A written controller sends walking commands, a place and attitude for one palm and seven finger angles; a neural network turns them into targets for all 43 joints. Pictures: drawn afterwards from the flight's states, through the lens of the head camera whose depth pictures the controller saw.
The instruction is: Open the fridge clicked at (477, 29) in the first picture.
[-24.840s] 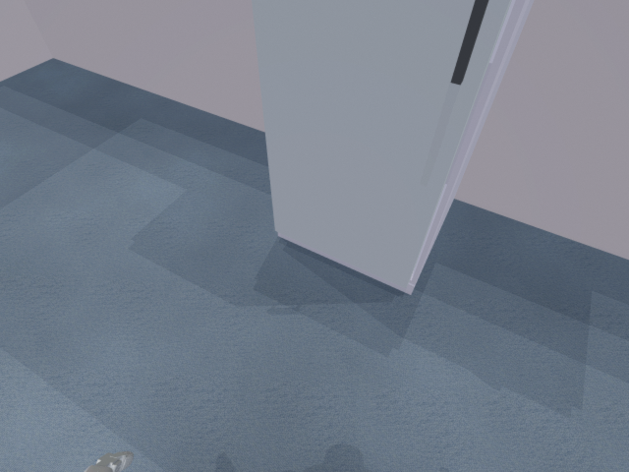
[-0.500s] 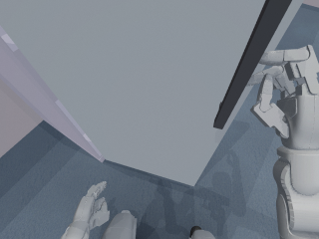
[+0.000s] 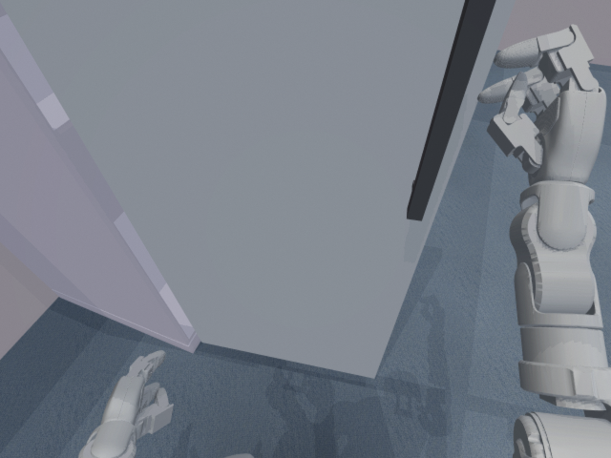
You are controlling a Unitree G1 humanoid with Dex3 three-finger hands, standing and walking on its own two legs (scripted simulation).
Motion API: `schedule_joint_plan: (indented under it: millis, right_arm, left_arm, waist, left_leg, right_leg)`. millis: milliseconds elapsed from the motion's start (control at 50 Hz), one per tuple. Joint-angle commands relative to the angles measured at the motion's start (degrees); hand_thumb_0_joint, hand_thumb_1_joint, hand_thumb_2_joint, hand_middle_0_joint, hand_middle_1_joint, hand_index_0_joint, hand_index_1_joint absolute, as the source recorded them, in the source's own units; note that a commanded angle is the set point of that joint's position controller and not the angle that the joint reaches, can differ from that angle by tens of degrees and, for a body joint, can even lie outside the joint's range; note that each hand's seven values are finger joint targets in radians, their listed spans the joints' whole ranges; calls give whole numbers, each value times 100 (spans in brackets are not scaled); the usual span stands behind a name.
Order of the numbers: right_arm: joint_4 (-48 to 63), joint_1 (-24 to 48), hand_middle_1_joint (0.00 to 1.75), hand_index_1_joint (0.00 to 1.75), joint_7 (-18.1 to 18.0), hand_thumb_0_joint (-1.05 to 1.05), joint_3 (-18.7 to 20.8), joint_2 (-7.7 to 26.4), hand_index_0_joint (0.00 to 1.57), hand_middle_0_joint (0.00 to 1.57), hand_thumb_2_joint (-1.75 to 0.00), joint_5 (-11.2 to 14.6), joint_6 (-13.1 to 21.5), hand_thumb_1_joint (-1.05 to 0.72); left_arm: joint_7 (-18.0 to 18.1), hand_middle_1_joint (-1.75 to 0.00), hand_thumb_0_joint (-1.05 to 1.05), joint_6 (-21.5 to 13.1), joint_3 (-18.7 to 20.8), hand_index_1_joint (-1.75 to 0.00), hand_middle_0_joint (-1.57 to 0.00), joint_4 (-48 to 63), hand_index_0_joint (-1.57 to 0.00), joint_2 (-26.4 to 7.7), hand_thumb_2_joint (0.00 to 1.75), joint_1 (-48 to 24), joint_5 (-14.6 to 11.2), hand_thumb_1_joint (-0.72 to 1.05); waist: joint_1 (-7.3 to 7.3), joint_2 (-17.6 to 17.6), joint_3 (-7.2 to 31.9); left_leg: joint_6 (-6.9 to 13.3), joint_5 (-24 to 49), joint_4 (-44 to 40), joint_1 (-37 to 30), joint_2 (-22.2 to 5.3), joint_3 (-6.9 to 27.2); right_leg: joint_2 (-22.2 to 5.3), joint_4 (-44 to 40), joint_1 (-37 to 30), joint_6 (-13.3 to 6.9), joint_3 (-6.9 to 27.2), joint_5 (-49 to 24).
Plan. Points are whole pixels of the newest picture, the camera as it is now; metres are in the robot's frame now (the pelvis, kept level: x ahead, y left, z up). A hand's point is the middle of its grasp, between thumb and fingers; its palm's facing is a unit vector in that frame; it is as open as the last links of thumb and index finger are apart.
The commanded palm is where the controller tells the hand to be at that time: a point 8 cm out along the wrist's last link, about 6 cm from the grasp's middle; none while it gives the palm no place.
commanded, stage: stop walking and hold the door back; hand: right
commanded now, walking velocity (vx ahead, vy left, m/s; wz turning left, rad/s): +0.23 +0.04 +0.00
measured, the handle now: (440, 116) +0.41 -0.13 +0.25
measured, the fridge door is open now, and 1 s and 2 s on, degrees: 80 76 76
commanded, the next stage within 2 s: loosen the grip on the handle in 0.52 s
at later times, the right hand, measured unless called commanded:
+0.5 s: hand (477, 127) +0.42 -0.17 +0.23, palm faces +0.31 +0.92 -0.23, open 4.6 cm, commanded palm +0.38 -0.22 +0.23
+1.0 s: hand (498, 130) +0.43 -0.21 +0.22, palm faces +0.33 +0.93 -0.15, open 11.2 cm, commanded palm +0.40 -0.25 +0.21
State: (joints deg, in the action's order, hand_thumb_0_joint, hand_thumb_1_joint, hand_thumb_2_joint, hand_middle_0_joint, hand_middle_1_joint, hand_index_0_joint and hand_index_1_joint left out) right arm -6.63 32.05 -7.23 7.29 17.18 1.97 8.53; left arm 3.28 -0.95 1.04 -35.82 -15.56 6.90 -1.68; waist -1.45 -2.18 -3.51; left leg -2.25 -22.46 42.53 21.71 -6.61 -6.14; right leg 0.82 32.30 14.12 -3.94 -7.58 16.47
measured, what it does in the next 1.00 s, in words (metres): steps on the spot: left foot, then right foot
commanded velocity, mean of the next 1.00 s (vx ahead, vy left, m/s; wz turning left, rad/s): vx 0.06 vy -0.04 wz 0.00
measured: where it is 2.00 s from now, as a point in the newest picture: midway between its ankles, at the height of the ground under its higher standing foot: outside the picture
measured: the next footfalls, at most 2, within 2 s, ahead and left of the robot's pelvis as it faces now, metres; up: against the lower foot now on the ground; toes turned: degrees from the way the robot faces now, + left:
left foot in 0.34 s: +0.03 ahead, +0.16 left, +0.00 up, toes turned +2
right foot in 0.64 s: +0.05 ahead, -0.12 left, +0.00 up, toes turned -6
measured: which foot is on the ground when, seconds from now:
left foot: up 0.00-0.32, down 0.34-1.00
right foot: down 0.00-0.34, up 0.36-0.62, down 0.64-1.00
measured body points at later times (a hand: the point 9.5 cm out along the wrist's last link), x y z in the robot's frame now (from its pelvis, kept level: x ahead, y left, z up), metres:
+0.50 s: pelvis -0.03 +0.04 +0.01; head -0.01 +0.06 +0.46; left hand +0.07 +0.32 -0.12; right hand +0.39 -0.22 +0.25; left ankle -0.01 +0.16 -0.73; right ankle -0.01 -0.09 -0.68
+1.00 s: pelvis -0.04 -0.01 +0.00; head -0.02 -0.04 +0.45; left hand +0.06 +0.21 -0.11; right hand +0.41 -0.25 +0.23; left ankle -0.01 +0.16 -0.73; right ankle +0.01 -0.11 -0.73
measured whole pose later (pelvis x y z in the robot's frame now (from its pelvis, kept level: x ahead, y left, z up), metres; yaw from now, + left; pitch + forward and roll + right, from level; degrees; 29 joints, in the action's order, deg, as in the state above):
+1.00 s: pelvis -0.04 -0.01 +0.00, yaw -1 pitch +3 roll +1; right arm -49.7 52.7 -11.4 12.3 20.1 -5.9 11.0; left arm -0.1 -11.5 -3.4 -42.7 -9.7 17.6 0.4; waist 3.4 -2.3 1.1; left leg -1.4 -14.6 32.6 21.6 -5.6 -1.1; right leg -1.7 33.8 24.2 -1.8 -5.8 13.1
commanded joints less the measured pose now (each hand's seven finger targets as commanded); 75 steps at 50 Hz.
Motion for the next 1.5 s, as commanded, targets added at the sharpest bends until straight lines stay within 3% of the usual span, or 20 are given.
schedule_joint_plan:
  millis: [0,260,280,340,440,580,600,620,640,680,720,780,900,980,1000,1020,1240,1300,1360,1480]
  right_arm:
    - [-58,3476,140,140,107,0,-146,792,45,45,-90,-105,256,-90]
    - [-1648,3862,140,140,279,0,131,1260,45,45,-90,19,64,-90]
    - [-1733,3884,140,140,276,0,195,1379,45,45,-90,4,98,-90]
    - [-2435,3342,140,140,194,0,1047,2478,45,45,-90,-85,22,-90]
    - [-1876,4029,140,140,216,0,1389,2787,45,45,-90,-109,262,-90]
    - [-651,3674,140,140,235,0,801,1786,45,45,-90,37,341,-90]
    - [-2841,6396,140,140,293,0,3079,5164,45,45,-90,-790,264,-90]
    - [-3981,5714,140,140,543,0,1108,2323,45,45,-84,-752,-176,-78]
    - [-4006,4835,140,140,780,0,707,1327,45,45,-78,-449,-313,-66]
    - [-2954,4541,140,140,699,0,798,1158,45,45,-67,-234,32,-42]
    - [-1880,4782,140,140,436,0,6,513,45,45,-55,-545,587,-17]
    - [-2263,4388,140,140,87,0,549,994,45,45,-37,-489,818,19]
    - [-2875,5584,132,132,-407,0,459,1273,38,38,-20,-825,557,55]
    - [-2929,5363,125,125,-321,0,179,958,33,33,-20,-910,828,55]
    - [-4003,4968,123,123,-255,0,1256,2295,32,32,-20,-957,809,55]
    - [-3986,4908,122,122,-88,0,1004,2066,30,30,-20,-836,818,55]
    - [-2508,4336,115,115,397,0,1011,1814,25,25,-20,-308,1197,55]
    - [-3220,4563,115,115,374,0,1574,2723,25,25,-20,-413,1075,55]
    - [-2628,4612,115,115,499,0,1988,3370,25,25,-20,-435,1315,55]
    - [-3077,3738,115,115,1154,0,2013,3327,25,25,-20,-130,1317,55]
  left_arm:
    - [58,-30,0,-303,147,-30,-20,482,-20,-623,90,43,-87,90]
    - [233,-30,0,-338,-37,-30,-20,213,-20,-626,90,301,-22,90]
    - [224,-30,0,-324,-39,-30,-20,177,-20,-598,90,299,-27,90]
    - [284,-30,0,-256,133,-30,-20,201,-20,-607,90,395,-49,90]
    - [313,-30,0,-321,62,-30,-20,71,-20,-645,90,174,3,90]
    - [238,-30,0,-329,175,-30,-20,332,-20,-616,90,139,-18,90]
    - [126,-30,0,-743,553,-30,-20,104,-20,-968,90,163,127,90]
    - [101,-30,0,-1011,317,-30,-20,62,-20,-845,90,926,153,90]
    - [-28,-30,0,-1077,487,-30,-20,7,-20,-834,90,1466,-54,90]
    - [-104,-30,0,-1037,429,-30,-20,-200,-20,-933,90,1227,87,90]
    - [-270,-30,0,-1136,433,-30,-20,-67,-20,-752,90,1128,165,90]
    - [-308,-30,0,-1143,353,-30,-20,-69,-20,-810,90,1120,135,90]
    - [-220,-30,0,-1266,54,-30,-20,-57,-20,-688,90,1030,126,90]
    - [-241,-30,0,-1435,89,-30,-20,-132,-20,-683,90,1224,240,90]
    - [-163,-30,0,-1344,103,-30,-20,-332,-20,-863,90,1445,261,90]
    - [-163,-30,0,-1276,36,-30,-20,-205,-20,-851,90,1425,241,90]
    - [-202,-30,0,-1060,266,-30,-20,-63,-20,-810,90,1562,170,90]
    - [-120,-30,0,-878,248,-30,-20,-257,-20,-911,90,1723,153,90]
    - [-62,-30,0,-788,302,-30,-20,-128,-20,-906,90,1625,153,90]
    - [-36,-30,0,-600,318,-30,-20,-69,-20,-930,90,1686,78,90]
  waist:
    - [278,684,1273]
    - [117,1046,1882]
    - [137,699,1936]
    - [-11,-1465,1551]
    - [83,-765,1580]
    - [170,-468,2036]
    - [-216,-318,1593]
    - [698,-323,2860]
    - [333,-131,3289]
    - [315,1567,2909]
    - [517,1371,2889]
    - [549,522,2419]
    - [618,932,1896]
    - [660,730,2495]
    - [595,112,1998]
    - [656,4,1933]
    - [416,670,2626]
    - [554,298,2016]
    - [388,749,2887]
    - [440,475,2665]
  left_leg:
    - [-49,-250,2010,1316,229,609]
    - [-80,584,-1457,-1214,588,-114]
    - [29,687,-1857,-1755,328,194]
    - [1068,970,-2759,-2209,-1816,3122]
    - [770,3035,-2063,-2008,-1267,1299]
    - [433,2992,-1341,-1569,-680,657]
    - [456,2756,-820,-1148,-29,878]
    - [507,3174,-852,-785,585,150]
    - [466,2595,-1031,-918,492,173]
    - [328,2066,-1327,7,510,179]
    - [349,1626,-1270,447,594,205]
    - [358,1439,-1365,308,674,224]
    - [363,646,-1347,525,607,298]
    - [353,827,-1283,520,625,321]
    - [336,712,-1390,424,608,356]
    - [308,638,-1450,318,618,382]
    - [348,1756,-1296,-122,702,332]
    - [273,1594,-1437,-132,702,416]
    - [294,2094,-1330,-688,676,541]
    - [215,2746,-1270,-805,682,564]
  right_leg:
    - [-2252,-1461,-1035,-851,2525,-748]
    - [-1423,-777,-366,-227,976,-256]
    - [-1241,-387,4,-51,755,-36]
    - [-280,2280,1944,463,746,1624]
    - [-316,1996,1270,546,628,860]
    - [-208,-777,-718,578,-57,-1023]
    - [-520,-1347,-515,376,-224,-1930]
    - [-6,-776,-612,354,428,-2755]
    - [-222,-532,-974,530,435,-3200]
    - [-390,-321,-1678,780,703,-3299]
    - [-546,-264,-1862,685,914,-2993]
    - [-563,-447,-1244,506,938,-1697]
    - [-426,-971,-420,515,1225,946]
    - [-504,-759,-841,494,1246,247]
    - [-513,-761,-288,452,1217,455]
    - [-446,-769,-17,410,1107,528]
    - [-369,-266,-605,380,706,-1579]
    - [-293,-264,148,313,563,-1042]
    - [-200,-156,-45,266,435,-1388]
    - [-178,-23,176,217,332,-1552]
